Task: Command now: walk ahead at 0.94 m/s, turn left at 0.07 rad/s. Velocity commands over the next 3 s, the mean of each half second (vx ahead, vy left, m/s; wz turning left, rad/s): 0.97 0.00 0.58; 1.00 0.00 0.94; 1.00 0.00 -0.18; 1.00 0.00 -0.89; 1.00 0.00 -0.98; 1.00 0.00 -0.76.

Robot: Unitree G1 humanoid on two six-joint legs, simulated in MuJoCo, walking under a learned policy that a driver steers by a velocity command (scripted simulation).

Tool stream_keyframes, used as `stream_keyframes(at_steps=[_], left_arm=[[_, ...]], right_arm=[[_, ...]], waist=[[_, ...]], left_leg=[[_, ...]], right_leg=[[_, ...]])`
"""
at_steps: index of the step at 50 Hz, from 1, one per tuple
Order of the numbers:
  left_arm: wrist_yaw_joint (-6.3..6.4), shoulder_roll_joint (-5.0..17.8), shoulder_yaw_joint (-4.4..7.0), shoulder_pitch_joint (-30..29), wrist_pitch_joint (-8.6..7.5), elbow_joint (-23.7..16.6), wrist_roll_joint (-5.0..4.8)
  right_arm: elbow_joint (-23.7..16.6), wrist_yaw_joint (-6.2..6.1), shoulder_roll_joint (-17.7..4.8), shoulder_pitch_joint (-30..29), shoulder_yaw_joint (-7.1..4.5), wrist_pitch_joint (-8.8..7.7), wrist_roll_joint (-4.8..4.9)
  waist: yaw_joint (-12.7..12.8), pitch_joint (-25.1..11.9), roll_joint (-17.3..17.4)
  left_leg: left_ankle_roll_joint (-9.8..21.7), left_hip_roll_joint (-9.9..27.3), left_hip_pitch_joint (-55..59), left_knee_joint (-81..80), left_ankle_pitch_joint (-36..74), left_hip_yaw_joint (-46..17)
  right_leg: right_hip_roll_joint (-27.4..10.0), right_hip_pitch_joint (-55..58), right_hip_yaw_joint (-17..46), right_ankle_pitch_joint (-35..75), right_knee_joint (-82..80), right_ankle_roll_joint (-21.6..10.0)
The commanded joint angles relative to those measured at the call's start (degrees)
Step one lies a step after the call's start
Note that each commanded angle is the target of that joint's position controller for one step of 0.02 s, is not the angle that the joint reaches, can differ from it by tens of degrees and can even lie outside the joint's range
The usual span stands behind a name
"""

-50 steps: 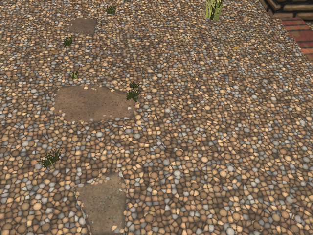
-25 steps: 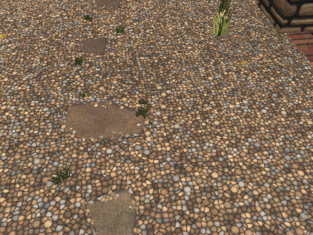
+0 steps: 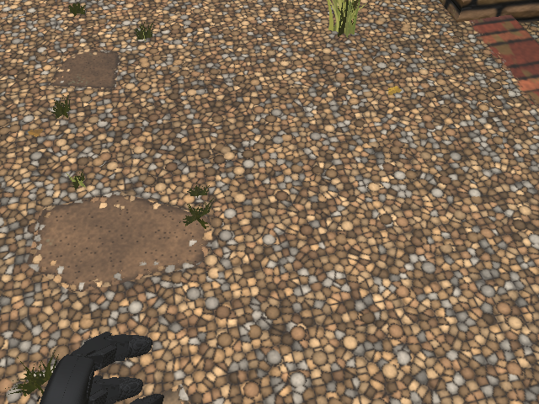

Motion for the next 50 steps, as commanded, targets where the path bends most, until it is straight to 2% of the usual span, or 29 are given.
stream_keyframes(at_steps=[1, 2, 3, 4, 6, 8, 13, 17, 20, 22, 23, 24, 25, 26, 27, 28, 31, 33, 35, 39, 41, 42, 44, 45, 46, 47, 48, 49, 50], left_arm=[[2.41, 18.28, 6.18, 32.00, -0.84, 6.08, 2.44], [1.59, 15.58, 5.89, 30.21, -0.93, 5.93, 0.70], [1.63, 12.23, 5.29, 23.71, -1.20, 6.39, 0.85], [1.46, 8.68, 4.60, 20.51, -1.86, 6.36, 0.64], [1.72, 5.34, 3.57, 19.00, -2.82, 7.93, 0.28], [1.54, 3.44, 3.06, 20.11, -3.94, 9.70, -0.73], [1.20, 2.69, 2.69, 23.34, -5.42, 11.75, -0.98], [2.88, 4.69, 2.27, 27.85, -5.39, 13.45, -1.45], [5.22, 9.35, 2.96, 28.34, -4.15, 12.70, -1.32], [6.29, 12.72, 4.14, 24.04, -2.09, 10.79, -0.41], [6.10, 13.47, 4.59, 20.15, -1.11, 9.31, 0.32], [4.62, 11.92, 4.75, 17.74, -0.76, 9.10, 0.19], [3.55, 1.48, 1.99, 16.56, -2.14, 5.44, 1.37], [3.08, 1.74, 1.31, 17.97, -3.68, -1.46, -0.94], [2.85, 4.96, 1.05, 15.12, -5.29, -1.59, -0.15], [2.58, 6.69, 1.40, 14.10, -5.68, -1.00, -0.31], [2.41, 5.55, 0.72, 14.35, -2.16, -0.62, 2.26], [1.87, 4.67, 0.11, 9.03, -0.84, -3.39, 2.10], [1.24, 3.39, -0.68, 2.30, -0.83, -6.23, 0.88], [1.23, 3.80, -0.87, -2.70, -1.18, -8.85, -0.89], [1.70, 5.83, -0.18, -0.74, -1.54, -8.83, -0.86], [2.24, 8.11, 0.78, 3.55, -1.72, -7.64, -0.92], [4.01, 13.73, 3.54, 24.85, -2.18, -2.72, -1.06], [5.14, 17.43, 4.89, 37.22, -2.42, -0.48, 0.80], [4.41, 22.07, 5.61, 30.26, -2.28, -1.59, 2.64], [3.86, 16.03, 5.58, 22.46, -1.71, -3.12, 1.84], [3.67, 10.35, 4.19, 18.78, -1.40, -3.44, 1.17], [3.44, 8.03, 3.64, 18.74, -1.30, -1.89, 1.28], [3.56, 7.09, 3.26, 21.10, -1.47, 0.46, 1.06]], right_arm=[[-7.28, 0.56, -0.51, 0.68, 0.13, -0.87, 1.51], [-7.48, 0.53, -6.12, -2.74, -1.11, -1.63, 2.11], [-9.24, 0.35, -7.93, -9.31, -1.86, -1.36, 2.35], [-9.21, 0.70, -6.96, -10.59, -1.35, -1.32, 2.00], [-8.26, 1.77, -4.23, -8.59, -0.95, 0.38, 0.42], [-8.84, 2.72, -2.49, -10.02, -0.78, 2.35, 0.03], [-13.55, 3.72, -1.82, -23.17, -0.20, 3.44, 1.05], [-17.14, 4.69, -1.79, -31.49, 0.73, 2.74, 0.66], [-16.10, 4.55, -4.70, -27.51, 0.20, 2.93, 0.72], [-11.95, 3.74, -9.11, -11.72, -1.64, 3.45, 0.83], [-8.13, 2.79, -12.09, 1.14, -3.36, 3.56, 0.73], [-6.66, 1.36, -13.52, 4.13, -4.89, 3.61, 1.48], [-6.81, 0.87, -16.12, -1.63, -5.37, 4.11, 1.50], [-9.05, 0.93, -19.79, -4.46, -6.06, 4.39, 0.16], [-10.29, 0.48, -16.05, -5.97, -5.83, 4.30, -0.23], [-9.90, 0.20, -12.45, -8.11, -5.05, 3.98, -0.29], [-10.64, -0.55, -10.38, -11.99, -3.77, 1.35, 0.66], [-11.23, -0.22, -11.56, -11.97, -3.94, -0.13, 1.04], [-11.32, 0.06, -11.99, -10.51, -4.36, -0.56, 1.01], [-11.02, 0.97, -13.43, -6.30, -5.42, -0.25, 1.68], [-11.57, 0.50, -14.07, -7.14, -5.73, -0.01, 1.50], [-11.89, 0.32, -15.29, -7.89, -6.00, -0.02, 1.25], [-13.36, 0.73, -17.49, -13.70, -6.34, -0.45, 0.48], [-15.63, 0.56, -8.69, -15.32, -3.99, -1.10, 0.17], [-19.70, 0.56, -2.38, -6.50, -1.70, -0.92, 3.88], [-17.60, -0.22, -7.78, -9.57, -1.70, 0.39, 1.93], [-17.50, 0.34, -10.07, -14.61, -2.29, 1.10, 0.62], [-17.63, 1.22, -10.01, -16.87, -2.40, 1.62, 0.11], [-18.88, 2.28, -8.82, -20.03, -2.24, 2.18, -0.71]], waist=[[12.20, -22.21, -14.08], [13.03, -23.91, -11.09], [10.11, -10.87, -6.99], [8.29, -5.99, -1.42], [3.91, -2.00, -2.89], [2.43, 1.37, -3.83], [3.66, 7.18, -2.83], [4.47, 8.16, -1.39], [0.95, 1.86, -5.19], [-7.62, -6.23, -7.69], [-13.31, -10.63, -6.94], [-13.68, -8.91, 0.29], [-5.14, -3.58, 12.54], [-1.57, -14.22, 12.87], [-1.76, -9.63, 1.74], [1.31, -2.54, -4.94], [7.39, 3.13, -8.26], [6.70, 4.98, -6.51], [4.11, 5.71, -3.67], [-0.89, 1.54, 2.07], [0.29, -0.50, 3.17], [2.38, -3.72, 3.41], [15.18, -14.75, 2.79], [18.19, -21.90, -6.69], [8.00, -27.80, -27.10], [7.87, -20.07, -16.30], [8.34, -11.95, -8.24], [7.84, -7.30, -2.90], [7.66, -4.62, -2.65]], left_leg=[[4.63, -1.78, -48.28, 60.16, 8.70, -0.84], [6.90, -3.77, -52.80, 66.70, 4.00, -9.13], [7.18, 0.04, -57.02, 67.22, 10.81, -7.33], [7.06, 2.85, -54.65, 63.40, 15.27, -6.48], [6.11, 5.27, -48.81, 59.35, 16.50, -6.64], [5.20, 6.56, -49.67, 58.17, 17.05, -6.29], [5.13, 4.62, -55.73, 46.80, 31.09, 0.24], [7.20, 1.27, -52.43, 30.09, 35.64, 8.59], [9.39, -5.33, -42.82, 24.67, 33.24, 13.23], [11.56, -8.50, -26.71, 25.18, 25.61, 11.98], [14.25, -7.88, -14.18, 22.86, 20.20, 7.22], [16.82, -5.20, -7.13, 17.04, 17.08, 1.55], [19.29, 1.39, -2.31, 23.87, 28.73, -12.61], [30.74, 10.35, 8.60, 9.38, 12.58, -40.20], [27.98, 13.10, 3.54, -2.65, -1.70, -47.89], [24.77, 11.90, -6.41, -5.26, -2.05, -44.00], [20.98, 4.42, -27.14, -6.04, 10.21, -30.53], [20.00, 0.39, -35.53, -7.94, 15.93, -24.89], [17.78, -2.73, -37.77, -7.63, 23.00, -21.28], [13.57, -2.18, -27.49, -3.86, 37.96, -21.57], [11.20, -1.40, -22.64, 1.11, 44.30, -22.70], [9.82, -1.32, -20.23, 6.95, 52.25, -23.08], [7.30, -3.84, -26.68, 32.09, 53.14, -21.02], [7.54, -7.44, -37.45, 52.91, 22.05, -17.17], [5.58, -11.31, -53.12, 66.39, -2.52, -10.62], [6.48, -5.33, -59.48, 69.66, 4.80, -8.68], [6.06, -2.42, -59.53, 66.37, 9.85, -6.74], [5.56, -0.50, -57.88, 63.62, 11.78, -6.02], [5.45, 1.25, -57.03, 61.72, 12.05, -6.31]], right_leg=[[-21.80, 60.19, 38.01, -41.28, -7.67, -6.96], [-23.62, 55.52, 55.83, -50.38, -20.43, -5.87], [-21.51, 45.73, 43.88, -42.13, -20.12, -3.90], [-20.03, 36.50, 34.64, -30.63, -20.64, -3.25], [-16.13, 24.86, 22.64, -21.47, -23.67, -0.38], [-15.09, 21.05, 15.79, -16.94, -26.77, 1.05], [-8.74, 20.30, -3.61, 6.02, -29.88, 5.87], [-9.13, 28.46, -10.38, 33.98, -29.00, 7.61], [-11.42, 38.37, -11.94, 68.93, -17.30, 9.12], [-13.74, 37.66, -10.41, 79.41, 3.13, 8.41], [-14.26, 31.28, -8.41, 73.07, 20.69, 7.18], [-6.37, 20.81, -8.54, 30.19, 44.27, 6.15], [1.87, -2.47, -3.43, -20.87, 63.32, 6.52], [2.82, -17.64, 8.76, -21.62, 68.19, 8.01], [-0.67, -20.66, 12.00, -16.82, 61.03, 6.83], [-3.24, -18.11, 11.82, -12.67, 54.05, 6.93], [-7.58, -7.18, 10.90, -12.59, 41.85, 10.41], [-8.59, -2.65, 8.07, -8.87, 30.41, 12.06], [-7.78, 1.25, 6.37, 1.70, 18.09, 12.21], [-3.38, 6.59, 5.18, 13.57, 2.82, 9.87], [-1.66, 11.78, 6.37, 11.42, -3.01, 9.03], [-0.05, 17.18, 6.63, 7.67, -3.43, 8.52], [-2.18, 39.91, 7.56, -2.07, -0.94, 7.25], [-15.23, 53.08, 21.14, -23.14, -1.51, 6.56], [-30.57, 59.26, 57.56, -34.15, -17.44, 0.95], [-27.71, 51.33, 58.24, -47.30, -19.99, -1.06], [-23.90, 43.14, 44.86, -40.16, -18.85, -0.24], [-21.22, 36.68, 35.02, -27.56, -18.42, 0.60], [-18.59, 32.84, 27.00, -18.99, -18.78, 1.83]])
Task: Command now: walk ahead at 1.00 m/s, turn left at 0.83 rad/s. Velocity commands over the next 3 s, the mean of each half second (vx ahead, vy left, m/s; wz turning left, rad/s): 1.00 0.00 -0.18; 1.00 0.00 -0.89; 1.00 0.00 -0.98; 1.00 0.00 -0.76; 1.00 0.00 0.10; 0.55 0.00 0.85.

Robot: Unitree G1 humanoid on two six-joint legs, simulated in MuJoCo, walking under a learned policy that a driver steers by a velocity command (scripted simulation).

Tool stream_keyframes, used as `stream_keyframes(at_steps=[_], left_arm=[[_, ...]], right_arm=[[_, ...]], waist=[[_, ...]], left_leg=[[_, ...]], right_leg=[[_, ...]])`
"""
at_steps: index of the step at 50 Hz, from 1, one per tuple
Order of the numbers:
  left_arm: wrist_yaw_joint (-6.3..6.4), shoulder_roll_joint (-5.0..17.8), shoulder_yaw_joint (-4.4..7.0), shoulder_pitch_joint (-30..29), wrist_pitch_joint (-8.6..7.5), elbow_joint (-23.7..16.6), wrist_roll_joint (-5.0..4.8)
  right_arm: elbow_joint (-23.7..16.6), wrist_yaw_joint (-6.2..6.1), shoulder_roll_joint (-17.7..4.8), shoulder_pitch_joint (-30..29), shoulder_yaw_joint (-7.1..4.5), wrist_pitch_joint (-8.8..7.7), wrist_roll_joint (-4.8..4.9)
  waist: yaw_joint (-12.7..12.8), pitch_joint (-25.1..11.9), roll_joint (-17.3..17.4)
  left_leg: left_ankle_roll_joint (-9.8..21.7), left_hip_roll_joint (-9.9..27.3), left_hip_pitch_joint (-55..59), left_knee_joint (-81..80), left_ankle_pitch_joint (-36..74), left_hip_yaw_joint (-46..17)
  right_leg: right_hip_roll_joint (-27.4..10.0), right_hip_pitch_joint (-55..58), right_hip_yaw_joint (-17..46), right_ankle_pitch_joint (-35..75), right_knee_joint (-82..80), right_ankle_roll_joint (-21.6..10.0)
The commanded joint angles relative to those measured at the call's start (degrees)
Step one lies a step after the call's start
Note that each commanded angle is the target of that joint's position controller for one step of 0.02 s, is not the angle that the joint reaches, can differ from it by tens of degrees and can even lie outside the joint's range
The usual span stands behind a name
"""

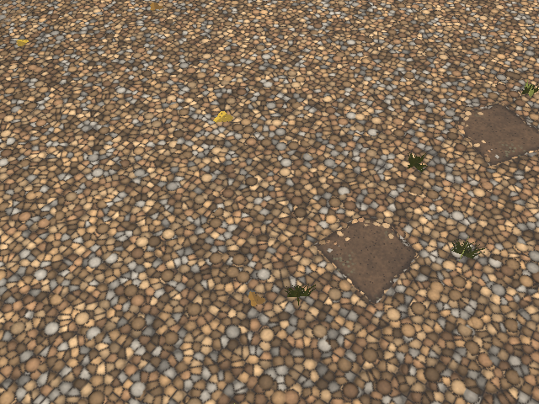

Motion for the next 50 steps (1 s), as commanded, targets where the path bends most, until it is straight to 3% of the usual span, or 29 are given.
stream_keyframes(at_steps=[1, 3, 7, 10, 13, 14, 15, 16, 17, 18, 19, 20, 22, 24, 26, 29, 31, 33, 35, 36, 37, 38, 39, 40, 42, 44, 45, 48, 50], left_arm=[[-0.10, 3.39, 1.48, 11.44, -0.98, 2.52, -0.33], [-1.35, 1.21, 0.82, 14.34, -2.59, 5.68, -1.36], [-1.86, 5.29, 1.55, 13.18, -3.46, 6.98, -2.45], [-2.19, 8.00, 2.00, 16.16, -3.24, 8.20, -3.31], [-1.98, 12.75, 2.90, 18.72, -2.89, 9.93, -3.10], [-1.61, 13.76, 3.09, 18.78, -2.38, 10.38, -3.06], [-1.52, 13.24, 2.93, 17.77, -2.14, 9.97, -3.39], [-1.73, 6.76, 1.60, 18.75, -2.13, 8.09, -2.86], [-1.85, 0.27, 0.45, 24.48, -1.76, 5.79, -5.00], [-1.54, 5.65, 1.67, 17.01, -1.08, 5.18, -4.45], [-1.90, 5.59, 1.87, 12.96, -0.80, 4.45, -4.04], [-2.37, 4.22, 1.67, 12.59, -0.36, 5.07, -3.81], [-3.13, 2.12, 1.63, 14.49, 1.69, 6.08, -2.63], [-3.88, 0.31, 1.61, 10.98, 3.38, 4.28, -2.19], [-4.52, -0.16, 1.29, 4.70, 3.86, 1.77, -1.80], [-5.66, 0.12, 0.53, -2.18, 3.48, -1.42, -2.32], [-6.50, 0.52, 0.03, -5.96, 3.31, -2.65, -2.22], [-6.60, 2.04, 0.21, -5.85, 3.15, -2.50, -2.30], [-5.80, 5.37, 1.28, 4.19, 3.19, -0.07, -2.53], [-5.13, 7.83, 2.55, 14.85, 3.25, 2.78, -2.55], [-3.85, 10.54, 4.23, 25.77, 3.16, 6.34, -2.52], [-2.45, 13.83, 5.89, 22.41, 3.77, 6.68, -3.63], [-2.45, 21.52, 7.05, 16.12, 4.63, 3.68, -1.30], [-2.06, 19.62, 7.30, 16.31, 4.75, 1.41, -2.13], [-1.31, 13.45, 5.75, 13.66, 3.74, 3.66, -2.62], [-0.93, 10.59, 4.55, 10.89, 1.74, 3.26, -3.00], [-0.99, 10.17, 4.27, 10.45, 1.12, 3.12, -3.14], [-1.30, 9.98, 4.27, 11.36, -0.23, 2.83, -3.26], [-1.58, 10.82, 4.91, 11.79, -0.22, 2.62, -3.35]], right_arm=[[-8.00, 2.37, 1.00, -6.01, 1.49, 0.43, -1.89], [-9.53, 2.94, 4.41, -7.41, 2.93, 0.86, -2.16], [-14.11, 3.56, 1.35, -16.50, 3.84, 0.23, -2.51], [-15.14, 4.61, 2.84, -22.49, 5.32, -0.85, -1.85], [-13.33, 2.57, -0.49, -18.17, 4.12, -1.36, -2.06], [-10.52, 1.54, -2.16, -8.86, 3.17, -1.67, -2.39], [-7.36, 0.40, -4.54, 1.30, 1.93, -1.90, -2.98], [-5.95, -0.93, -9.65, 9.55, 0.40, -2.15, -4.33], [-6.84, -1.37, -12.15, 9.37, -0.32, -1.95, -4.66], [-6.59, -1.39, -8.21, 5.77, 0.01, -1.54, -3.04], [-5.98, -1.29, -3.88, 1.27, 1.08, -2.02, -2.36], [-5.20, -0.94, -1.59, -1.03, 1.41, -2.43, -2.26], [-3.74, -0.96, 1.07, -1.10, 1.94, -3.30, -1.28], [-1.83, -0.71, 1.99, -0.47, 2.05, -4.51, -0.03], [-0.33, -0.60, 3.23, 0.50, 2.22, -5.25, 0.15], [0.46, -0.93, 2.43, -0.33, 2.10, -5.79, -0.34], [1.06, -1.44, -0.06, 0.79, 1.68, -5.74, -0.29], [1.45, -2.10, -3.26, 3.45, 1.19, -5.29, -0.20], [0.46, -3.08, -7.52, 2.43, 0.04, -3.31, -0.83], [-0.55, -3.30, -8.98, -0.13, -0.49, -2.11, -1.24], [-1.39, -2.84, -8.88, -1.84, -0.57, -1.25, -1.63], [-2.20, -1.41, -3.33, -2.64, 0.63, -1.49, -1.64], [-8.73, -0.95, 1.01, 4.00, 2.28, -2.69, -0.98], [-10.36, -1.24, -1.80, -1.96, 2.66, -4.38, -1.69], [-10.30, -1.31, -1.95, -5.86, 3.00, -5.16, -2.06], [-9.76, -1.44, -1.09, -4.60, 3.58, -2.72, -3.75], [-10.15, -1.32, -0.23, -4.13, 3.83, -1.37, -3.78], [-14.51, -0.40, 1.41, -14.07, 4.77, -0.58, -2.96], [-16.09, 0.22, 3.18, -19.04, 5.59, -0.80, -1.82]], waist=[[4.78, -3.43, -6.63], [3.37, -1.60, -6.99], [0.90, 3.84, -5.59], [2.81, 5.03, -4.79], [0.04, -0.93, -5.98], [-4.60, -6.38, -7.09], [-9.73, -11.61, -6.90], [-10.12, -19.69, 2.08], [-4.96, -28.51, 11.77], [-5.58, -20.46, 5.00], [-3.29, -9.78, 2.81], [-1.00, -5.40, 1.63], [2.57, -2.37, 3.68], [4.10, 0.46, 3.80], [4.10, 3.11, 3.04], [4.83, 4.78, 1.69], [4.58, 5.84, -0.46], [5.21, 3.50, 0.29], [11.36, -3.22, 3.85], [16.73, -8.31, 4.63], [20.75, -12.64, 2.36], [16.78, -7.79, -9.67], [6.76, -14.87, -20.58], [10.73, -18.23, -7.58], [5.10, -3.18, 4.64], [0.99, 0.78, 4.80], [-0.13, 0.25, 3.17], [1.99, 4.30, 1.77], [4.56, 3.29, -0.53]], left_leg=[[-0.67, 7.94, -22.14, 1.75, 4.01, -1.38], [-0.62, 7.17, -23.22, -0.69, 3.85, -3.58], [-2.23, 6.79, -24.10, -20.16, 12.32, 0.05], [-2.33, 5.83, -6.87, -33.73, 19.26, 8.29], [-1.35, 2.14, 2.19, -38.86, 12.26, 8.45], [-0.86, 0.55, 12.76, -40.93, 9.69, 7.93], [-0.57, 3.70, 26.99, -42.22, 9.63, 5.27], [-0.24, 18.73, 39.69, -43.63, -8.88, -10.35], [3.83, 32.28, 47.57, -52.86, -22.87, -37.13], [3.03, 29.10, 38.93, -58.79, -25.08, -36.68], [2.37, 26.12, 29.91, -58.96, -15.78, -25.74], [1.73, 23.53, 23.46, -60.36, -5.93, -18.63], [0.51, 21.21, 15.52, -62.97, 2.26, -8.79], [-0.60, 20.52, 14.04, -65.68, 8.76, -1.83], [-1.30, 18.67, 13.44, -67.32, 17.50, 5.99], [-3.04, 14.84, 11.84, -68.85, 27.13, 16.09], [-4.23, 14.46, 13.15, -69.85, 36.36, 20.26], [-5.62, 15.21, 19.04, -63.69, 62.36, 21.65], [-6.09, 17.50, 23.25, -48.37, 81.17, 20.96], [-5.32, 18.74, 20.81, -34.64, 83.35, 19.64], [-4.56, 17.82, 13.47, -16.27, 71.66, 18.40], [-6.15, 6.74, -1.82, 6.55, 16.80, 18.03], [-9.25, 0.14, -26.56, 25.71, -11.27, 8.96], [-8.04, 3.04, -31.51, 23.90, -5.97, -0.72], [-7.57, 8.56, -27.39, 9.61, -0.84, -0.81], [-9.18, 10.97, -19.40, 2.71, -1.76, -0.63], [-10.30, 11.59, -16.89, -1.26, -3.32, -0.14], [-11.79, 12.17, -13.70, -17.45, 5.63, 3.46], [-11.26, 10.00, -8.80, -29.31, 18.01, 4.61]], right_leg=[[-14.51, 19.48, 19.63, -9.47, -19.91, -7.01], [-12.98, 16.95, 16.17, -2.45, -21.82, -7.77], [-10.61, 12.76, 8.01, 6.37, -28.53, -10.26], [-9.45, 6.71, 5.37, 20.54, -34.10, -10.76], [-10.34, 17.88, 3.49, 50.64, -21.08, -10.07], [-9.72, 17.58, 3.12, 55.02, -8.62, -9.39], [-7.19, 9.41, 2.62, 45.54, 6.67, -8.54], [-2.50, -2.28, 2.01, 12.34, 27.45, -8.64], [2.21, -16.47, 5.64, -15.39, 45.27, -8.38], [0.01, -21.88, 6.52, -8.74, 47.73, -8.97], [-2.28, -23.20, 6.23, -3.43, 44.21, -8.75], [-3.84, -21.28, 5.94, -1.73, 41.89, -8.13], [-5.64, -17.15, 5.88, -1.73, 40.28, -6.75], [-6.87, -19.85, 5.38, -0.24, 38.82, -6.25], [-7.15, -23.02, 3.65, 5.09, 36.39, -5.93], [-5.46, -19.49, -0.50, 14.87, 24.05, -7.25], [-2.91, -13.96, -5.10, 18.46, 14.26, -9.22], [2.12, -7.69, -9.73, 18.12, 9.86, -11.15], [6.12, 2.91, -10.18, 10.85, 9.61, -13.04], [7.34, 13.71, -8.41, 6.66, 10.00, -14.67], [8.00, 27.36, -4.18, 2.42, 6.23, -16.29], [3.70, 32.10, 5.50, -1.08, 1.89, -18.46], [-10.55, 47.55, 39.59, -1.29, -5.64, -30.77], [-13.20, 46.85, 50.43, -12.71, -16.59, -31.03], [-9.96, 26.59, 41.69, -9.90, -21.06, -24.34], [-4.84, 12.46, 32.56, 3.41, -20.16, -22.99], [-3.32, 7.84, 30.06, 2.12, -21.33, -23.18], [1.25, -0.62, 24.34, 8.47, -23.81, -21.63], [3.96, -0.68, 22.35, 10.84, -23.78, -18.72]])
Over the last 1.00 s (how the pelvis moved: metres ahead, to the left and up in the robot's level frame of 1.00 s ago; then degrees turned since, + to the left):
0.89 0.14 0.02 47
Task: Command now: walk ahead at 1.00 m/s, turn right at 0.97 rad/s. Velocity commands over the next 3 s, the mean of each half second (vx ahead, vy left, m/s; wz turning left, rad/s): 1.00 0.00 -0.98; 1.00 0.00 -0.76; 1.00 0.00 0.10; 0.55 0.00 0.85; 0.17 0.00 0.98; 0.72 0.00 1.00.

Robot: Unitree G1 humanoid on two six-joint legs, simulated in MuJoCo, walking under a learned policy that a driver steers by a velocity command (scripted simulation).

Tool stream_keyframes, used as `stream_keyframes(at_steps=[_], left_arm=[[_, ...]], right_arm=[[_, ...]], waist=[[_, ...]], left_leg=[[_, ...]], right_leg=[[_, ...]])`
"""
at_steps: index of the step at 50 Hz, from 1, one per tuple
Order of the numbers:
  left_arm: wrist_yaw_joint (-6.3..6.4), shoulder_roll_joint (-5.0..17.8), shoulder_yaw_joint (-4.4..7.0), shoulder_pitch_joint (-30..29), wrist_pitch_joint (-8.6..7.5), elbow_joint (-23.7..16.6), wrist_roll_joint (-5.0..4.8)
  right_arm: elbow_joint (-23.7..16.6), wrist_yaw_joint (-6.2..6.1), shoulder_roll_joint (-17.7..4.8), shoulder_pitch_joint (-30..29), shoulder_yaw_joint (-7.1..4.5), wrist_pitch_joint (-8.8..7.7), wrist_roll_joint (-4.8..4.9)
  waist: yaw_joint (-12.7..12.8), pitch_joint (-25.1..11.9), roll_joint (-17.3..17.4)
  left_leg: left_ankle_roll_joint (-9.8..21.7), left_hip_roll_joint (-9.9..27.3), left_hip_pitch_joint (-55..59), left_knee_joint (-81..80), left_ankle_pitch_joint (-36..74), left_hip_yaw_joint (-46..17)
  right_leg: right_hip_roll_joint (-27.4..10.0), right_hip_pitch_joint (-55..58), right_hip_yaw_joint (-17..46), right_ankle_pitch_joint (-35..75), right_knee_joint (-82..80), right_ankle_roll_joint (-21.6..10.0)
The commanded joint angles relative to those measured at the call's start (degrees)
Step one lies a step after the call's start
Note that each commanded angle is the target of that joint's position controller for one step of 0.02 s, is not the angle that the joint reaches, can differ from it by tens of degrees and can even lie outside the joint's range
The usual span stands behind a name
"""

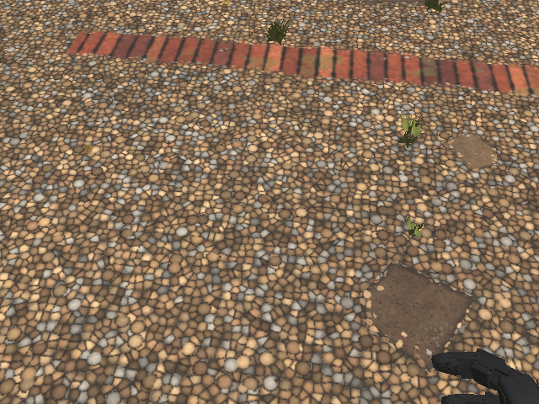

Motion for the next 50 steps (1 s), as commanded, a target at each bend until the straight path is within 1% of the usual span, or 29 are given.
stream_keyframes(at_steps=[1, 3, 5, 6, 7, 8, 9, 10, 11, 12, 13, 16, 18, 22, 25, 28, 30, 31, 32, 33, 34, 36, 37, 39, 41, 43, 46, 48, 50], left_arm=[[-0.15, 9.92, 2.82, -4.57, -1.84, -5.55, -0.38], [-0.27, 10.61, 3.23, -2.81, -1.81, -5.09, -0.75], [0.25, 11.06, 3.49, -3.40, -1.64, -5.35, -0.62], [0.40, 12.16, 3.73, -4.36, -1.66, -5.62, -0.32], [0.23, 14.05, 4.05, -5.68, -1.70, -5.82, 0.12], [-0.13, 13.96, 3.91, -9.06, -2.13, -6.53, 0.39], [0.02, 5.79, 1.67, -9.86, -2.91, -8.24, 0.62], [-0.27, 0.60, -0.29, -3.14, -2.73, -12.14, -2.23], [0.43, 4.89, -0.46, -5.57, -1.40, -9.95, -0.43], [-0.10, 6.98, 0.06, -9.46, -0.71, -9.80, 0.85], [-0.84, 6.69, 0.02, -13.52, -0.36, -9.50, 1.85], [-3.21, 3.75, -0.83, -15.94, 2.00, -12.99, 2.18], [-3.73, 2.66, -1.46, -19.18, 2.76, -14.91, 1.84], [-4.39, 2.84, -2.13, -24.68, 3.12, -17.68, 1.21], [-5.47, 2.22, -2.91, -32.36, 2.70, -19.38, 1.63], [-5.04, 2.57, -2.76, -30.78, 2.26, -18.05, 1.40], [-3.82, 5.90, -1.11, -17.17, 1.96, -14.31, 1.09], [-2.81, 8.61, 0.57, -4.77, 1.54, -10.43, 0.95], [-1.19, 11.38, 3.18, 2.10, 2.04, -7.73, -0.94], [-0.31, 16.90, 3.68, -7.21, 2.79, -9.74, 0.31], [-0.29, 18.90, 4.58, -3.50, 3.60, -12.29, 1.52], [0.77, 13.55, 3.74, -3.97, 2.48, -8.71, 0.79], [1.23, 11.76, 3.11, -6.70, 1.34, -8.58, 1.14], [1.41, 7.82, 1.27, -9.02, -0.66, -8.63, 0.65], [0.99, 7.06, 0.84, -7.92, -2.21, -7.30, 0.44], [0.52, 5.99, 0.57, -6.80, -3.09, -6.09, 0.27], [-0.37, 7.34, 0.98, -3.91, -4.04, -4.51, -0.89], [-0.09, 8.67, 1.21, -1.64, -4.03, -3.14, -0.78], [0.47, 10.79, 1.45, -0.84, -3.77, -2.04, -0.08]], right_arm=[[-4.45, 0.63, -4.90, -5.00, -1.03, -0.10, 1.39], [-5.14, 0.53, -6.02, -6.57, -1.31, -0.34, 1.99], [-5.01, 0.12, -7.77, -5.17, -1.92, -0.63, 1.99], [-3.71, -0.40, -9.96, -1.03, -2.84, -0.74, 2.06], [-1.77, -1.13, -12.76, 6.82, -4.15, -0.98, 2.27], [1.06, -2.16, -15.10, 19.18, -5.40, -1.18, 2.15], [2.96, -3.45, -18.83, 31.44, -6.83, -1.48, 0.45], [1.83, -2.94, -22.71, 24.50, -7.56, -1.22, -0.84], [0.22, -2.43, -16.99, 16.45, -7.30, -0.75, -0.35], [-0.04, -2.19, -12.07, 13.68, -6.10, -0.43, 0.22], [2.07, -1.67, -9.30, 16.76, -5.36, -0.27, 0.19], [6.34, -1.54, -8.92, 17.56, -5.16, -1.77, 1.36], [8.03, -0.65, -7.94, 18.22, -5.01, -2.78, 2.23], [9.71, -0.37, -9.05, 17.18, -5.19, -3.83, 1.78], [12.15, -0.75, -10.34, 22.04, -5.49, -3.75, 1.64], [12.72, -1.93, -14.02, 25.23, -6.12, -2.55, 1.72], [11.78, -2.72, -17.71, 22.59, -7.18, -0.52, 1.40], [10.26, -2.53, -18.10, 19.63, -7.36, 0.32, 1.27], [9.35, -1.99, -17.06, 16.70, -7.60, 0.69, 1.86], [5.24, -0.24, -7.16, 21.02, -5.05, -0.01, 0.76], [0.04, -0.66, -11.59, 16.64, -5.52, -1.57, 1.64], [-1.29, -0.81, -11.00, 10.87, -4.45, -3.28, 1.61], [0.26, -1.11, -10.38, 11.30, -4.18, -2.65, 0.70], [2.20, -0.94, -9.55, 16.08, -3.87, -0.10, -0.97], [-0.05, -0.22, -7.56, 10.87, -3.11, 0.94, -0.73], [-2.39, 0.75, -5.35, 3.66, -2.05, 0.50, 0.16], [-2.56, 1.53, -5.03, -0.28, -1.80, 0.08, 1.79], [-2.83, 1.44, -6.70, -2.84, -2.44, 0.05, 1.93], [-2.24, 0.81, -8.87, -0.96, -3.51, -0.08, 1.49]], waist=[[-0.92, 2.18, -0.12], [0.69, 0.41, -2.13], [-0.30, -0.94, -2.92], [-2.34, -3.74, -2.77], [-6.81, -8.92, -2.03], [-14.06, -14.24, -1.08], [-17.23, -21.48, 7.69], [-8.20, -26.62, 27.76], [-7.54, -17.32, 16.30], [-7.84, -11.46, 8.16], [-9.08, -5.06, 1.48], [-5.50, -1.99, 6.33], [-4.61, 0.20, 4.18], [-3.01, 3.14, 3.74], [-5.36, 7.35, 1.33], [-3.40, 2.92, 4.37], [4.73, -4.76, 7.58], [9.86, -9.82, 7.62], [12.99, -13.39, 0.27], [0.04, -9.79, -12.40], [4.20, -21.86, -5.72], [0.06, -5.02, 3.99], [-2.91, -1.50, 6.73], [-7.18, 0.09, 6.19], [-6.65, 2.20, 4.19], [-4.50, 4.61, 2.57], [-1.39, 3.07, 0.00], [0.11, 3.17, -0.05], [-1.13, -0.01, -1.49]], left_leg=[[0.12, -4.48, 14.05, -14.31, 14.79, 6.02], [1.13, -6.14, 16.01, -19.45, 17.40, 5.53], [1.87, -7.54, 20.45, -25.17, 14.97, 4.04], [2.33, -9.16, 25.40, -25.81, 10.91, 3.85], [2.99, -10.12, 33.83, -25.33, 4.89, 4.11], [3.86, -7.69, 47.40, -24.41, 0.85, 3.52], [5.15, 5.68, 61.05, -25.65, -20.33, -9.93], [10.39, 19.10, 66.32, -40.91, -36.27, -45.64], [11.56, 16.91, 57.93, -42.37, -43.65, -44.74], [11.13, 14.25, 51.24, -40.75, -36.54, -33.16], [9.29, 10.92, 43.89, -39.66, -18.13, -21.02], [9.14, 8.72, 37.09, -44.14, -11.47, -10.98], [8.41, 7.87, 35.79, -46.05, -1.59, -2.46], [6.49, 4.25, 33.73, -49.05, 11.40, 12.68], [4.79, 2.93, 37.38, -49.94, 24.68, 19.77], [3.18, 3.53, 45.13, -40.22, 65.00, 22.90], [3.86, 6.55, 45.53, -21.88, 78.31, 21.78], [5.21, 7.35, 39.19, -6.35, 74.35, 20.19], [4.33, 0.07, 25.55, 16.81, 42.27, 20.49], [1.89, -8.08, -0.14, 36.48, -16.31, 17.85], [1.53, -10.58, -7.64, 43.32, -15.37, 3.98], [2.01, -3.95, -8.72, 28.22, -9.51, 0.66], [1.79, -2.14, -4.13, 24.03, -9.90, 1.57], [0.66, 0.02, 4.00, 17.02, -11.59, 2.16], [-0.17, 1.18, 5.58, 7.59, -8.67, 4.00], [0.73, 0.66, 8.85, -5.07, 4.42, 6.35], [3.53, -2.07, 17.03, -17.08, 22.22, 7.81], [5.30, -3.73, 15.64, -22.23, 22.22, 8.27], [7.26, -7.49, 17.84, -24.13, 14.74, 9.63]], right_leg=[[-10.99, -15.06, 13.98, 18.32, -11.64, -5.48], [-12.73, -9.12, 15.74, 24.81, -9.31, -3.97], [-13.70, -4.42, 17.57, 29.28, -5.08, -1.84], [-13.58, -2.02, 17.92, 36.73, 0.08, -0.57], [-12.85, -1.25, 17.14, 42.13, 9.94, 0.75], [-10.74, -7.25, 15.02, 39.72, 24.15, 2.06], [-7.26, -17.39, 10.43, 12.07, 44.08, 2.06], [-2.60, -33.16, 3.82, -14.00, 56.72, 3.68], [-9.08, -39.45, 1.75, -7.27, 60.32, 3.14], [-11.75, -39.47, -0.18, -2.96, 58.09, 3.52], [-14.29, -36.85, -0.45, -1.31, 54.63, 3.96], [-17.72, -38.18, -1.24, -0.49, 53.39, 5.28], [-18.73, -40.45, -1.94, 3.33, 52.25, 5.62], [-17.94, -39.24, -5.77, 14.65, 42.16, 5.39], [-16.24, -36.19, -13.43, 16.20, 28.59, 2.99], [-9.49, -26.18, -19.61, 11.97, 22.10, -0.25], [-6.28, -11.90, -18.14, 5.01, 21.50, -2.56], [-5.43, 2.13, -14.83, 2.51, 18.69, -4.69], [-6.86, 18.61, -8.33, 1.96, 11.97, -6.28], [-20.74, 25.87, 17.53, 1.83, 10.45, -11.21], [-27.00, 33.46, 39.05, -7.25, -0.16, -19.99], [-25.65, 15.36, 35.00, -5.44, -8.71, -14.92], [-22.73, 6.88, 28.45, 0.60, -8.44, -12.64], [-19.12, -5.34, 20.19, 9.22, -8.67, -11.27], [-16.74, -12.14, 16.05, 8.91, -12.01, -10.72], [-12.66, -15.30, 9.85, 13.97, -13.88, -7.57], [-14.24, -12.39, 8.28, 21.74, -16.70, -4.92], [-16.57, -3.08, 8.17, 28.33, -15.69, -3.57], [-18.17, 6.18, 7.10, 48.21, -8.25, -1.68]])
Over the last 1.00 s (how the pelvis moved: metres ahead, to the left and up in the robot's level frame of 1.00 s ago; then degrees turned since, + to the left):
0.88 -0.13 0.01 -35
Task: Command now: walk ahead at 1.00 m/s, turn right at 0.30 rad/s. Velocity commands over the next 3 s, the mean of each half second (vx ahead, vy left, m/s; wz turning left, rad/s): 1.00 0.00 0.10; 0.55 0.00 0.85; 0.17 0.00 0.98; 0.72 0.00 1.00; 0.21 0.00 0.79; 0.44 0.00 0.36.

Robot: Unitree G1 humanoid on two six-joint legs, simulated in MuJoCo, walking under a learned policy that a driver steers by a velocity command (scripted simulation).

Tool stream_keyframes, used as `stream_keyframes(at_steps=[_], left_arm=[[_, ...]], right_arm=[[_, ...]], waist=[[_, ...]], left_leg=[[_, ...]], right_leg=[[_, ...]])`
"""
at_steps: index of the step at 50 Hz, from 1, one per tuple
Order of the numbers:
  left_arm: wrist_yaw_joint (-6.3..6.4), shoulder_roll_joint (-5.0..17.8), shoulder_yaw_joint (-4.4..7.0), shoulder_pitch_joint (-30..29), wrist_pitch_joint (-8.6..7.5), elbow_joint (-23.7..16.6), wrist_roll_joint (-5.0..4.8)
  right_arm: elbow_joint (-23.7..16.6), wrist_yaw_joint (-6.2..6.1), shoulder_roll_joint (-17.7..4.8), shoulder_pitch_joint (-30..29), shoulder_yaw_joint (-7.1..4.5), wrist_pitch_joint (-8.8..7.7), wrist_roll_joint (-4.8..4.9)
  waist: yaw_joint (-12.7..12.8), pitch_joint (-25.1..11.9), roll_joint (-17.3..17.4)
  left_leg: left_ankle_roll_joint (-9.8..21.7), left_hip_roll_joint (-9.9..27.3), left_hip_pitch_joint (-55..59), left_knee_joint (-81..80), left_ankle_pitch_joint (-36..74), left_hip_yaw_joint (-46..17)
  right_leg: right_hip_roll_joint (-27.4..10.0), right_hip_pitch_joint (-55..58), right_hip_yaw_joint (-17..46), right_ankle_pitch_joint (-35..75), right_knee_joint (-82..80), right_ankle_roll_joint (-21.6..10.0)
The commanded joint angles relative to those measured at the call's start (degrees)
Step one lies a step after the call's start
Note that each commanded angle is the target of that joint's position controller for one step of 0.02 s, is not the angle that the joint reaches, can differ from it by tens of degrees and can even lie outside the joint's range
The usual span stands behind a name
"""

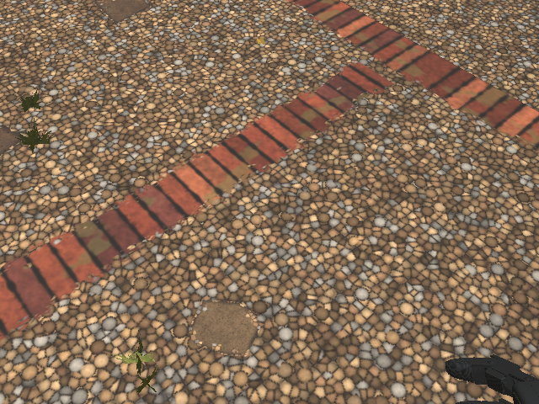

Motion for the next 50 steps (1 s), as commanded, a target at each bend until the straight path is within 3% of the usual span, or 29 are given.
stream_keyframes(at_steps=[1, 3, 4, 5, 6, 7, 8, 10, 13, 16, 21, 23, 24, 25, 26, 27, 28, 30, 32, 34, 37, 41, 43, 44, 45, 46, 47, 48, 50], left_arm=[[0.91, 12.16, 2.68, -0.66, -0.49, -1.52, 0.98], [1.23, 11.51, 2.44, -5.47, 0.17, -1.82, 2.76], [0.95, 2.84, 0.36, 0.67, -0.30, -4.40, 0.42], [0.57, 2.21, -0.57, 0.85, -0.99, -4.93, 0.18], [0.98, 4.40, -0.35, -5.26, -0.70, -5.49, 0.73], [0.49, 5.08, -0.59, -9.27, -0.52, -5.96, 1.28], [-0.14, 4.35, -0.77, -12.37, -0.21, -6.83, 1.83], [-1.28, 1.98, -1.60, -11.70, 1.15, -7.66, 2.73], [-1.99, 1.28, -2.61, -18.87, 1.84, -11.51, 3.61], [-2.96, 0.70, -3.86, -27.10, 0.78, -14.83, 2.85], [-2.08, 2.94, -3.08, -30.04, 0.49, -14.71, 2.20], [-0.56, 5.88, -1.44, -18.98, 0.03, -11.49, 2.52], [0.46, 7.75, -0.36, -8.33, -0.17, -8.59, 2.75], [1.83, 12.44, 1.25, 2.59, -0.31, -7.43, 4.20], [1.85, 16.45, 2.24, 1.11, -0.08, -7.78, 5.72], [1.69, 12.46, 2.12, -3.38, 0.44, -8.27, 4.10], [1.59, 7.39, 1.03, -7.87, 0.11, -8.08, 3.45], [1.40, 2.92, 0.05, -9.67, -0.43, -6.35, 3.37], [1.19, 0.56, -0.61, -8.57, -1.50, -4.24, 1.99], [1.06, 0.61, -0.50, -9.46, -2.15, -3.41, 0.62], [1.58, 1.78, -0.14, -16.03, -2.12, -4.37, -0.06], [2.04, 7.61, 1.82, -14.35, -1.83, -5.01, -1.33], [1.70, 8.08, 2.18, -15.32, -0.39, -6.07, -1.87], [1.20, 4.27, 1.51, -13.10, 0.55, -4.98, -0.94], [1.52, 0.81, 0.79, -4.16, 1.80, -6.81, 0.97], [2.19, 3.36, 0.63, -0.48, 2.61, -9.88, 1.60], [2.69, 5.36, 0.28, -2.54, 3.14, -9.38, 2.22], [2.76, 6.73, 0.66, -6.98, 3.55, -9.67, 2.69], [3.08, 5.80, 0.51, -10.23, 5.06, -10.61, 3.08]], right_arm=[[-1.52, -0.96, -8.67, 4.09, -3.45, -0.82, 0.14], [4.48, -2.87, -12.64, 26.40, -5.63, -0.63, 0.24], [5.38, -3.32, -19.26, 32.09, -7.58, -0.88, -2.23], [6.17, -1.94, -17.39, 30.03, -7.35, -0.74, -1.46], [5.63, -1.46, -12.94, 22.70, -6.72, -0.79, -0.82], [5.88, -1.11, -9.34, 19.83, -6.02, -1.05, -0.28], [6.95, -1.05, -7.52, 19.08, -5.43, -1.21, -0.53], [9.42, -1.23, -5.01, 19.53, -4.34, -1.87, -0.30], [11.76, -0.97, -6.47, 21.46, -4.49, -3.14, 1.38], [11.80, -0.78, -7.45, 21.38, -5.06, -3.74, 1.99], [13.12, -0.97, -11.99, 24.94, -6.22, -3.76, 2.74], [13.89, -1.45, -14.42, 25.69, -6.73, -2.99, 1.80], [13.42, -1.58, -14.47, 23.88, -6.80, -2.63, 1.59], [11.65, -1.58, -8.79, 23.76, -5.51, -2.74, 1.08], [8.63, -1.40, -0.22, 30.71, -3.63, -2.66, 4.04], [8.38, -1.69, -5.47, 24.94, -4.29, -1.96, 3.33], [8.04, -1.48, -6.98, 19.14, -4.76, -1.46, 2.52], [8.46, -0.48, -5.68, 15.92, -4.77, -0.20, 1.51], [7.83, -0.26, -3.42, 16.83, -4.69, 2.10, 0.53], [5.16, 0.10, -2.13, 12.58, -4.39, 3.15, 0.20], [2.27, 1.82, -1.26, 7.90, -3.35, 2.71, 0.44], [4.65, 2.35, -4.69, 15.31, -4.49, 2.83, -0.38], [7.88, 0.84, -8.93, 28.31, -6.68, 2.72, -1.29], [8.54, -0.59, -11.57, 26.37, -7.60, 2.48, -0.69], [5.82, -0.89, -17.93, 21.72, -8.55, 2.92, 0.04], [2.20, -0.65, -20.68, 21.33, -9.82, 3.09, 1.40], [-0.09, -1.35, -17.75, 15.49, -9.49, 3.89, 2.05], [-0.25, -1.86, -13.40, 12.69, -8.30, 4.33, 2.19], [1.53, -2.26, -10.32, 12.44, -7.30, 4.09, 2.21]], waist=[[-6.01, -3.66, -3.10], [-18.50, -13.03, -3.23], [-15.53, -21.64, 12.33], [-13.48, -24.26, 18.05], [-11.89, -12.41, 10.01], [-11.07, -7.58, 1.96], [-9.97, -3.99, -0.62], [-6.39, -0.91, 2.36], [-5.01, 4.72, 3.04], [-5.80, 6.64, 1.73], [-6.81, 2.26, 1.98], [-1.70, -6.72, 4.01], [3.87, -12.00, 3.49], [6.89, -20.41, -3.06], [0.11, -28.48, -18.32], [0.41, -23.11, -13.19], [-0.34, -12.32, -7.40], [-2.93, -3.79, -2.49], [-6.41, -1.61, -4.54], [-7.73, 0.11, -5.92], [-9.95, 1.54, -7.07], [-13.01, -4.61, -4.51], [-18.80, -10.80, -2.53], [-17.05, -7.06, 4.55], [-8.95, -7.50, 11.22], [-9.91, -24.49, 10.19], [-8.83, -22.15, 3.04], [-8.00, -14.48, -1.78], [-5.74, -6.84, -2.43]], left_leg=[[2.96, -7.21, 19.91, -1.29, -7.47, 3.58], [4.76, -4.68, 44.06, 0.38, -16.91, 1.18], [11.25, 12.06, 60.28, -2.82, -36.98, -25.70], [13.24, 16.30, 61.95, -16.40, -43.69, -50.55], [12.79, 14.62, 53.82, -17.27, -45.13, -42.99], [12.32, 12.79, 45.53, -17.54, -39.64, -34.41], [10.84, 9.83, 38.97, -18.78, -34.40, -27.94], [9.96, 7.30, 30.89, -21.75, -31.80, -21.73], [11.27, 4.86, 25.96, -28.18, -25.64, -16.43], [10.77, 0.39, 20.49, -31.40, -12.73, -9.42], [9.05, 2.37, 31.50, -27.29, 14.17, -8.82], [7.22, 1.73, 35.92, -9.06, 29.34, -8.22], [6.26, -0.61, 29.19, 5.83, 23.05, -7.53], [6.31, -3.98, 18.87, 26.06, 3.69, -5.56], [5.37, -9.73, 1.67, 44.72, -32.94, -5.00], [6.41, -6.84, -4.96, 48.83, -27.71, -5.42], [6.28, -3.96, -7.28, 46.26, -22.01, -4.73], [4.76, -1.05, -3.32, 41.81, -19.66, -4.32], [2.62, -0.28, -0.79, 39.51, -22.64, -3.12], [1.56, -0.85, -2.53, 34.90, -19.99, -0.84], [1.74, -3.55, 7.73, 12.74, -4.63, 4.14], [5.21, -10.84, 25.04, 4.69, 0.67, 9.73], [9.22, -12.10, 38.73, 1.66, 0.05, 6.31], [11.10, -7.98, 42.22, -3.42, 9.74, -0.05], [15.90, 4.12, 47.39, 5.64, 61.70, -17.65], [25.56, 12.97, 57.41, -3.10, 54.38, -34.94], [25.47, 12.41, 51.34, -9.51, 29.30, -38.48], [23.08, 8.84, 42.38, -12.54, 15.51, -35.17], [18.96, 3.82, 30.28, -14.22, 15.37, -28.76]], right_leg=[[-14.77, -5.79, 3.23, 63.30, 10.29, -2.13], [-12.16, -17.11, 0.43, 58.82, 38.19, -0.30], [-4.33, -35.86, -4.24, 25.67, 65.74, 2.58], [0.54, -46.64, -1.16, -3.69, 72.46, 2.22], [-4.92, -52.53, -1.17, 1.11, 73.09, 1.36], [-7.67, -51.50, -1.94, 4.98, 69.56, 1.43], [-9.13, -49.97, -2.36, 5.10, 66.26, 1.45], [-10.77, -47.91, -1.80, 4.14, 62.46, 2.54], [-14.29, -52.74, -6.29, 8.40, 52.91, 4.94], [-14.34, -44.68, -9.48, 21.35, 33.05, 7.15], [-9.73, -31.52, -12.06, 25.33, 20.83, 6.23], [-6.33, -19.03, -12.13, 14.64, 19.96, 5.10], [-8.91, -5.99, -10.68, 12.58, 20.17, 4.81], [-22.54, 6.82, 2.89, -7.09, 20.21, 4.26], [-37.52, 17.04, 33.46, -24.40, 8.90, -0.96], [-34.74, 11.41, 37.26, -29.28, 2.88, -1.29], [-31.75, 2.80, 24.79, -19.91, 3.87, -0.21], [-26.96, -9.14, 7.94, 7.32, 3.32, 1.53], [-26.34, -13.56, -2.76, 35.85, 5.47, 2.26], [-25.41, -15.15, -10.04, 47.32, 4.19, 2.83], [-19.25, -22.24, -22.20, 44.98, 2.80, 4.94], [-21.06, -19.97, -24.18, 59.34, 18.32, 6.51], [-21.36, -22.98, -22.47, 50.92, 42.56, 8.00], [-13.73, -31.71, -22.70, 3.99, 59.81, 9.68], [-7.84, -43.60, -19.98, -20.06, 80.56, 12.13], [-6.60, -49.10, -7.63, -15.26, 85.23, 13.24], [-9.13, -49.87, -4.95, -10.18, 81.81, 12.41], [-10.80, -49.52, -4.67, -7.41, 75.95, 12.31], [-12.49, -45.09, -4.65, -6.00, 65.65, 12.60]])
Over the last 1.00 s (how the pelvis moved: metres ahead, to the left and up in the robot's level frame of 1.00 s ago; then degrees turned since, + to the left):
0.82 -0.24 -0.01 -51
